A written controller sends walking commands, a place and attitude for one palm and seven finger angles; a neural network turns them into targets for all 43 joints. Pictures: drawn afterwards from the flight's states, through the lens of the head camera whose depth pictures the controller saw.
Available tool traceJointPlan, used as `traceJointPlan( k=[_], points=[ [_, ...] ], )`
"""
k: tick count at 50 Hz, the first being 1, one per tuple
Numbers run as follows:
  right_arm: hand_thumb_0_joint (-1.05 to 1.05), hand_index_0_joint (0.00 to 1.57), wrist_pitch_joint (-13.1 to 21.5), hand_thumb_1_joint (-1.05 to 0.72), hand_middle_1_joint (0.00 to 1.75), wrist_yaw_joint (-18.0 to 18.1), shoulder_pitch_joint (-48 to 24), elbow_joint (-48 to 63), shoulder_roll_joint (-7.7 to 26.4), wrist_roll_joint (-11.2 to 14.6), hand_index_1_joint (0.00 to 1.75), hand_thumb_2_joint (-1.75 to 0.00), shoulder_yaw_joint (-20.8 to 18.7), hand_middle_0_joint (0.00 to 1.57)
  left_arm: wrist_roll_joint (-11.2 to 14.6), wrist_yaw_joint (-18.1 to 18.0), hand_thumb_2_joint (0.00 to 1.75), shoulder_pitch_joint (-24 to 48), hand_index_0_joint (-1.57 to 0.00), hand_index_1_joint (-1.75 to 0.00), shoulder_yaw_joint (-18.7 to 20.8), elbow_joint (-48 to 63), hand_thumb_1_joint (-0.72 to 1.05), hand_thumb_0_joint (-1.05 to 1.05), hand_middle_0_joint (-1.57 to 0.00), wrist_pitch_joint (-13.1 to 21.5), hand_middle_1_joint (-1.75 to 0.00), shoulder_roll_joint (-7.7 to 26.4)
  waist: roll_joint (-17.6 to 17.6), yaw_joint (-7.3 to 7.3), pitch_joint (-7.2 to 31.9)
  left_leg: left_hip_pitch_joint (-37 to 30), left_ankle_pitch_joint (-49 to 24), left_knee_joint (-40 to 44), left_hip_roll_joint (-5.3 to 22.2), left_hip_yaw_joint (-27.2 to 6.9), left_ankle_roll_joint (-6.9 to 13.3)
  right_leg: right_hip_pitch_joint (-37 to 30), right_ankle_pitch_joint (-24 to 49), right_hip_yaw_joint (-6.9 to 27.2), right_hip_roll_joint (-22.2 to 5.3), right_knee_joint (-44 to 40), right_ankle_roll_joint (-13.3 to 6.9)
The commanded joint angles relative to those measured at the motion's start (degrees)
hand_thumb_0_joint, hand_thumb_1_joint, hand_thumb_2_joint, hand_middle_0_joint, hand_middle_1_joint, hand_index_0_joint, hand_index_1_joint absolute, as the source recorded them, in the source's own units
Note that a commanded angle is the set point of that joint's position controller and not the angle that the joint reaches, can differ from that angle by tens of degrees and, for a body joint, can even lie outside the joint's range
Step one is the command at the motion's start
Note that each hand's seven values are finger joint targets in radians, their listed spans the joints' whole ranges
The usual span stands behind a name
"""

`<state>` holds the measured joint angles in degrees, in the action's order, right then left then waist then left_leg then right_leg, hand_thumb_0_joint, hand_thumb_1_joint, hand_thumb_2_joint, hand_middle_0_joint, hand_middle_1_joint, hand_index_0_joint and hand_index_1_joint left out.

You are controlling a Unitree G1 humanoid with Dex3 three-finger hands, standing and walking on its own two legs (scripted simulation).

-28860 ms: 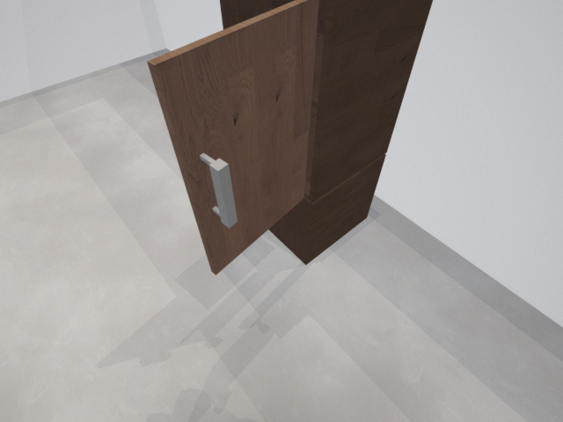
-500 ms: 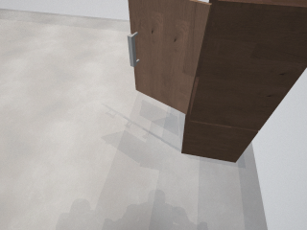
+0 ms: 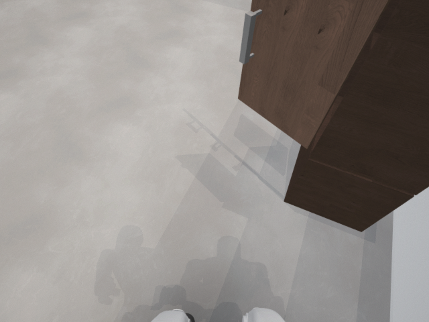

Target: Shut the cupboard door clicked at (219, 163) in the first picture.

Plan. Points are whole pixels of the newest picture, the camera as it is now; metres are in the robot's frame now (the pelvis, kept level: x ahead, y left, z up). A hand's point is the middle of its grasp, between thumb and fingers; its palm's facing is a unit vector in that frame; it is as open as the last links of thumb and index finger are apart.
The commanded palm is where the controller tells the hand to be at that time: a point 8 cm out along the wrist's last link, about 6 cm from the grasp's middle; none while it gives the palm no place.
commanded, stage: walk to a spot facing it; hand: left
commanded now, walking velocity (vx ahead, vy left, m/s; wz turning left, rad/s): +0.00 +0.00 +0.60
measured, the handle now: (251, 37) +0.97 -0.08 -0.02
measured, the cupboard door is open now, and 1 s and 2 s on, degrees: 66 66 66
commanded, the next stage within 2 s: turn to face it in 1.92 s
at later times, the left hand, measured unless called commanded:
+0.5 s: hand out of the picture -0.01 +0.19 -0.18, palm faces +0.36 -0.90 -0.24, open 7.4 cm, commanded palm none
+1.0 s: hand out of the picture -0.01 +0.15 -0.14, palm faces +0.64 -0.72 -0.26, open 7.4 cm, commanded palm none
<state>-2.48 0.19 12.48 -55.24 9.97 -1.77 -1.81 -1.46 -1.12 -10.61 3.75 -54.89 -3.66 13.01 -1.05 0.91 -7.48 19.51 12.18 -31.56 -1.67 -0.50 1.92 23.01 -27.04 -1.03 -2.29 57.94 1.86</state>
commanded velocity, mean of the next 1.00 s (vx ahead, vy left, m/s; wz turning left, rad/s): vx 0.17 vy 0.00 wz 0.60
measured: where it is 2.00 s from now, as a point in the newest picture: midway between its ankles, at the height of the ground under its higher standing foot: (147, 268)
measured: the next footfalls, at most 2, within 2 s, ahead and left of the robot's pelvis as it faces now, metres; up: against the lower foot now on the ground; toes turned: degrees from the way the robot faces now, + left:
right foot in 0.18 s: +0.04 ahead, -0.15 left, +0.00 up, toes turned +7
left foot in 0.48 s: +0.00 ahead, +0.11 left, +0.00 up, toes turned +24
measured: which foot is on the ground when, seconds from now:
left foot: down 0.00-0.18, up 0.20-0.46, down 0.48-0.76, up 0.78-1.00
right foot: up 0.00-0.16, down 0.18-0.48, up 0.50-0.74, down 0.76-1.00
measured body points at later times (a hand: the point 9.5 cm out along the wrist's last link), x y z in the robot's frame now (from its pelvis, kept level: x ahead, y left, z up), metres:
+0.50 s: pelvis +0.00 -0.02 -0.01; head +0.06 +0.01 +0.43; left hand -0.02 +0.24 -0.16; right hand +0.19 -0.24 -0.14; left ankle -0.04 +0.09 -0.74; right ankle +0.00 -0.16 -0.72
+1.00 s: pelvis +0.11 -0.01 +0.01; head +0.15 +0.00 +0.46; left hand -0.04 +0.18 -0.12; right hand +0.32 -0.16 -0.14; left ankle +0.03 +0.12 -0.65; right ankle +0.12 -0.12 -0.73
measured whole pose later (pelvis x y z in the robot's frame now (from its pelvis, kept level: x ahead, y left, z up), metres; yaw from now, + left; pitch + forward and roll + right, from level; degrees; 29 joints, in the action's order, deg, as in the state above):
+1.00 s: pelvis +0.11 -0.01 +0.01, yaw +41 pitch +1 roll +2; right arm -2.8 -2.6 11.1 -53.5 13.0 -1.6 -4.3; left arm -2.0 -0.7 -19.2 3.1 -54.2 2.9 10.1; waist 0.5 0.7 -4.2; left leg 33.6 16.2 -61.8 3.1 2.1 -1.5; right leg 5.8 -17.9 -13.9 -5.4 22.9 -0.4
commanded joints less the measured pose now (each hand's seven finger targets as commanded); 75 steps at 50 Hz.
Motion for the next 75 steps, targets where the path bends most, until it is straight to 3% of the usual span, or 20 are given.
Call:
traceJointPlan(
  k=[1, 6, 9, 13, 20, 22, 24, 28, 36, 37, 38, 40, 45, 54, 58, 59, 60, 61, 67, 75],
  points=[
    [0.00, 0.20, 0.8, -0.90, 0.30, 1.0, 1.9, 3.8, 14.0, -0.3, 0.30, -0.90, -3.9, 0.20, 0.4, -0.1, 0.90, -0.4, -0.20, -0.30, 1.2, 6.3, 0.90, 0.00, -0.20, 2.3, -0.30, 4.2, 8.2, 0.88, 10.6, -7.7, -3.6, 13.9, 14.4, -20.2, 7.7, 1.9, 0.5, 0.7, 0.5, -7.0, 0.6],
    [0.00, 0.20, -0.3, -0.90, 0.30, 0.6, -2.2, 6.0, 13.1, 0.1, 0.30, -0.90, -4.7, 0.20, 0.4, -0.5, 0.90, -7.7, -0.20, -0.30, 1.8, 5.4, 0.90, 0.00, -0.20, 2.6, -0.30, 4.8, 9.2, -2.37, 10.1, 3.6, 2.5, 10.9, 8.8, -19.4, 4.2, -13.7, 8.7, -1.7, 3.2, -27.0, 0.3],
    [0.00, 0.20, -0.4, -0.90, 0.30, -0.4, -2.8, 8.2, 7.5, 0.4, 0.30, -0.90, -4.6, 0.20, -0.8, -1.3, 0.90, -5.7, -0.20, -0.30, 3.2, 7.5, 0.90, 0.00, -0.20, 3.0, -0.30, 14.2, -12.8, -3.33, 6.3, 17.2, 20.3, -24.6, -3.8, -3.4, -3.9, -12.5, -2.2, 25.0, -25.1, -48.5, -11.5],
    [0.00, 0.20, -0.9, -0.90, 0.30, -1.7, -0.6, 6.9, 7.1, 0.4, 0.30, -0.90, -4.2, 0.20, -0.5, -1.5, 0.90, 3.6, -0.20, -0.30, 1.9, 9.6, 0.90, 0.00, -0.20, 3.9, -0.30, 8.4, -9.4, 2.16, 4.7, 14.1, 13.0, -37.2, 3.0, -1.5, -4.9, -8.5, 23.9, 5.7, -16.4, -38.5, -10.3],
    [0.00, 0.20, 0.3, -0.90, 0.30, -1.8, -5.5, 9.0, 6.2, 1.0, 0.30, -0.90, -2.4, 0.20, -0.4, -1.2, 0.90, -6.4, -0.20, -0.30, 3.3, 6.6, 0.90, 0.00, -0.20, 3.7, -0.30, 12.8, -10.2, -2.46, 9.2, 3.3, 10.1, -6.1, 1.1, 6.4, -4.3, -20.6, 49.6, -1.9, -16.6, -26.6, -7.0],
    [0.00, 0.20, 0.7, -0.90, 0.30, -1.9, -0.6, 7.9, 9.4, 0.8, 0.30, -0.90, -3.1, 0.20, 0.2, -0.8, 0.90, -5.3, -0.20, -0.30, 3.1, 7.1, 0.90, 0.00, -0.20, 3.5, -0.30, 12.0, -5.4, 0.50, 11.9, -9.2, -3.7, 5.6, 2.7, 4.1, -3.1, -14.2, 42.0, -6.0, -15.0, -17.8, -3.0],
    [0.00, 0.20, 0.9, -0.90, 0.30, -0.9, 6.4, 6.6, 19.7, 0.1, 0.30, -0.90, -5.5, 0.20, 0.5, -0.3, 0.90, -2.7, -0.20, -0.30, 1.2, 11.5, 0.90, 0.00, -0.20, 3.1, -0.30, 5.6, 20.0, 4.18, 14.9, -22.8, -43.3, 7.9, 25.4, -23.1, 10.5, 8.6, -13.2, -6.7, -3.8, 2.1, 2.7],
    [0.00, 0.20, 1.4, -0.90, 0.30, 0.6, 1.5, 7.2, 15.7, -0.4, 0.30, -0.90, -4.0, 0.20, 0.2, 0.8, 0.90, 3.7, -0.20, -0.30, 1.7, 11.1, 0.90, 0.00, -0.20, 2.7, -0.30, 6.3, 12.7, 2.55, 9.4, -13.7, -3.7, 12.0, 16.8, -18.4, 7.7, 11.8, -0.6, 0.4, -3.9, 5.5, 1.8],
    [0.00, 0.20, 1.5, -0.90, 0.30, 0.0, -4.4, 8.5, 14.9, -0.1, 0.30, -0.90, -4.1, 0.20, -0.2, 2.6, 0.90, -7.2, -0.20, -0.30, 2.1, 7.3, 0.90, 0.00, -0.20, 4.2, -0.30, 6.2, 8.5, -3.45, 6.0, 5.9, 22.4, 9.6, 8.8, -15.7, 4.6, -14.5, 8.3, -6.1, 2.6, -25.2, 1.5],
    [0.00, 0.20, 1.6, -0.90, 0.30, -0.2, -6.2, 9.2, 12.7, 0.4, 0.30, -0.90, -3.8, 0.20, -0.5, 2.2, 0.90, -13.2, -0.20, -0.30, 3.0, 6.2, 0.90, 0.00, -0.20, 4.9, -0.30, 9.3, 0.5, -6.82, 6.9, 16.3, 25.0, -0.3, 3.6, -11.7, 2.4, -25.8, 2.4, 0.0, -1.6, -33.8, 0.5],
    [0.00, 0.20, 2.0, -0.90, 0.30, -0.5, -5.9, 10.8, 7.4, 1.1, 0.30, -0.90, -2.7, 0.20, -1.5, 1.1, 0.90, -17.4, -0.20, -0.30, 4.2, 5.7, 0.90, 0.00, -0.20, 5.4, -0.30, 14.8, -19.0, -8.97, 8.1, 27.5, 26.2, -21.0, -3.6, -1.6, -1.4, -31.2, -15.3, 22.8, -19.6, -46.3, -4.7],
    [0.00, 0.20, 1.8, -0.90, 0.30, -1.2, -6.5, 11.2, 8.9, -0.2, 0.30, -0.90, -3.5, 0.20, -0.2, 0.5, 0.90, -11.8, -0.20, -0.30, 3.4, 7.4, 0.90, 0.00, -0.20, 5.4, -0.30, 14.1, -13.4, -4.52, 2.9, 26.6, 18.2, -41.5, 1.8, -6.0, -1.5, -15.3, -26.0, 33.8, -26.0, -52.7, -9.4],
    [0.00, 0.20, 1.3, -0.90, 0.30, -3.0, -4.1, 6.9, 5.6, 0.1, 0.30, -0.90, -2.7, 0.20, -0.2, 0.1, 0.90, -7.6, -0.20, -0.30, 1.6, 5.8, 0.90, 0.00, -0.20, 7.8, -0.30, 5.4, -6.9, -0.70, 4.0, 21.0, 3.1, -35.7, 6.1, 0.2, -3.7, -17.9, 17.8, -0.3, -16.2, -45.9, -6.4],
    [0.00, 0.20, 2.3, -0.90, 0.30, -4.2, -14.4, 9.8, 3.2, 0.2, 0.30, -0.90, -1.1, 0.20, -0.3, -0.1, 0.90, -16.4, -0.20, -0.30, 1.6, 0.3, 0.90, 0.00, -0.20, 8.2, -0.30, 6.8, -7.7, -4.19, 2.7, 17.1, 3.7, -11.1, 5.2, 7.5, -0.8, -28.8, 43.8, -11.0, -19.2, -40.2, -5.8],
    [0.00, 0.20, 3.2, -0.90, 0.30, -2.9, -1.1, 6.8, 6.4, -0.3, 0.30, -0.90, -2.2, 0.20, 0.4, 0.2, 0.90, -13.5, -0.20, -0.30, 2.0, 0.6, 0.90, 0.00, -0.20, 7.9, -0.30, 9.6, -6.0, 3.25, 9.9, -7.6, 3.0, -2.8, -1.5, 12.3, 2.8, -21.6, 56.8, -17.0, -17.5, -21.1, -3.9],
    [0.00, 0.20, 3.4, -0.90, 0.30, -2.2, 7.3, 4.8, 10.5, -0.5, 0.30, -0.90, -3.3, 0.20, 0.7, 0.7, 0.90, -12.3, -0.20, -0.30, 1.9, 1.7, 0.90, 0.00, -0.20, 7.8, -0.30, 9.1, -1.5, 7.86, 15.0, -24.0, 0.3, 0.4, 2.3, 7.2, 4.9, -10.5, 45.3, -17.1, -16.0, -7.2, -2.0],
    [0.00, 0.20, 3.6, -0.90, 0.30, -1.5, 13.7, 3.5, 18.9, -1.0, 0.30, -0.90, -5.5, 0.20, 1.2, 1.8, 0.90, -12.3, -0.20, -0.30, 1.7, 4.6, 0.90, 0.00, -0.20, 7.4, -0.30, 5.3, 14.5, 9.33, 19.6, -36.6, -2.2, 5.1, 21.6, -22.9, 13.0, 10.0, 2.0, -15.3, -5.9, 13.6, 1.3],
    [0.00, 0.20, 3.4, -0.90, 0.30, -0.8, 16.7, 2.2, 21.6, 0.2, 0.30, -0.90, -5.8, 0.20, 0.9, 1.6, 0.90, -4.9, -0.20, -0.30, 1.0, 8.2, 0.90, 0.00, -0.20, 7.3, -0.30, 5.3, 9.4, 10.34, 18.7, -35.8, -7.8, 11.3, 27.8, -31.2, 16.0, 17.8, -6.4, -5.4, -4.6, 20.2, 0.2],
    [0.00, 0.20, 5.7, -0.90, 0.30, 0.6, 0.7, 5.1, 10.4, 0.1, 0.30, -0.90, -2.0, 0.20, -0.6, 2.2, 0.90, -8.6, -0.20, -0.30, 1.7, 3.5, 0.90, 0.00, -0.20, 5.2, -0.30, 2.1, 8.3, -0.34, 8.0, -7.4, 4.2, 18.2, 15.5, -11.4, 8.4, 9.1, 9.0, -0.4, -7.4, 8.2, 0.7],
    [0.00, 0.20, 5.9, -0.90, 0.30, 0.1, 5.3, 1.8, 9.6, 0.2, 0.30, -0.90, -2.7, 0.20, -0.3, 3.0, 0.90, 2.9, -0.20, -0.30, 1.2, 7.9, 0.90, 0.00, -0.20, 5.0, -0.30, 2.5, 6.1, 0.41, 3.4, -7.1, 3.2, 20.8, 13.3, -9.3, 9.2, 6.3, 17.3, -2.1, -4.5, -14.6, 1.6]
  ],
)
